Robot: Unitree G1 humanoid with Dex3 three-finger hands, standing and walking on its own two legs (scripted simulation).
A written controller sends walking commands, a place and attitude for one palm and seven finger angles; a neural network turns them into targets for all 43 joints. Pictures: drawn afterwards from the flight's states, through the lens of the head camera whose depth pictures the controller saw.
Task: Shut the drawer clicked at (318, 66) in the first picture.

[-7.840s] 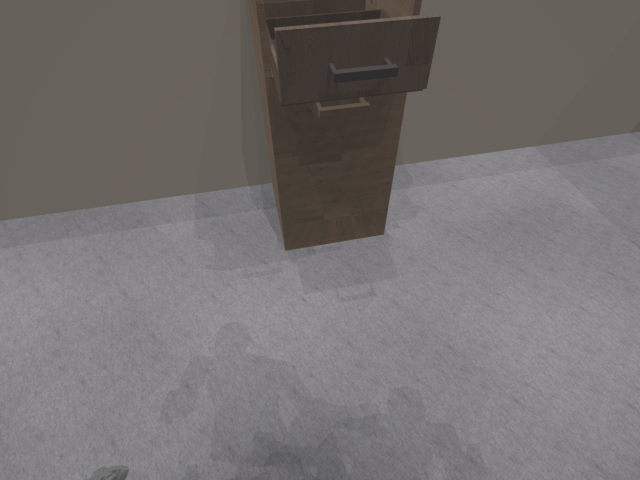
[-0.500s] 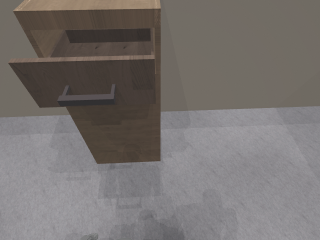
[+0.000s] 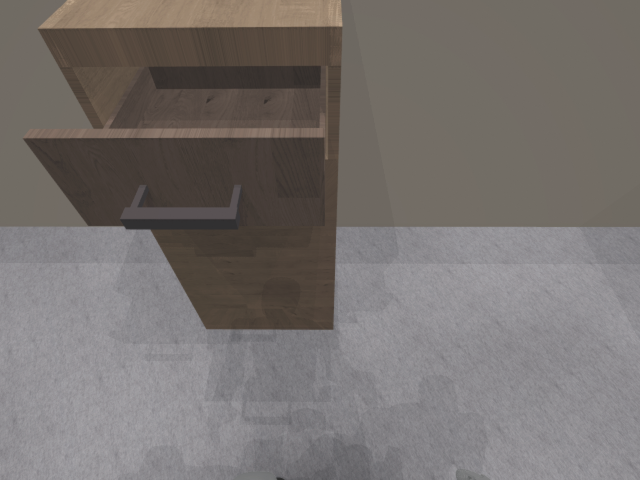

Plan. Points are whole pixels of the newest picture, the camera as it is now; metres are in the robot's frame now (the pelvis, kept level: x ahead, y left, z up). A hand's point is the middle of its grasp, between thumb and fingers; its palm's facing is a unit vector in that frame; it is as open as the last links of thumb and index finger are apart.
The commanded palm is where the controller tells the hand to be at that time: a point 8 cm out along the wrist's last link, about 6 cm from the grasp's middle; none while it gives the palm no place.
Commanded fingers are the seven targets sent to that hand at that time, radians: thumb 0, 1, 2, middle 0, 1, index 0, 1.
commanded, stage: come to a stop and stand still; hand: left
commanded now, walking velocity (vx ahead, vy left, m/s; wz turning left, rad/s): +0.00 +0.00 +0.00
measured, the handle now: (185, 205) +0.43 +0.24 +0.08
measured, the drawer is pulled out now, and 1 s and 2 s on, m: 0.17 0.17 0.17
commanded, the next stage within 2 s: look again from close up in 0.66 s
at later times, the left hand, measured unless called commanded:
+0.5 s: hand out of the picture -0.02 +0.14 -0.16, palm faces +0.05 -0.98 -0.21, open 7.3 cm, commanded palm none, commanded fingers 0.00 0.90 0.90 -0.20 -0.30 -0.20 -0.30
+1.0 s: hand out of the picture -0.05 +0.11 -0.17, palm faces +0.05 -0.99 -0.13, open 7.4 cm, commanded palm none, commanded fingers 0.00 0.90 0.90 -0.20 -0.30 -0.20 -0.30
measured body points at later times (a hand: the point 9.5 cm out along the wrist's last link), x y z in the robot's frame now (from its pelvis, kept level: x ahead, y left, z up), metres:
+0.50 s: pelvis -0.05 -0.04 +0.01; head -0.06 -0.05 +0.46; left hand -0.02 +0.19 -0.14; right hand -0.06 -0.26 -0.15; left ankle +0.00 +0.07 -0.73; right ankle -0.02 -0.11 -0.73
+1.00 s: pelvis -0.03 -0.04 +0.01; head -0.02 -0.03 +0.46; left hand -0.05 +0.17 -0.16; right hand -0.07 -0.23 -0.15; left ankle +0.00 +0.07 -0.73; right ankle -0.02 -0.11 -0.73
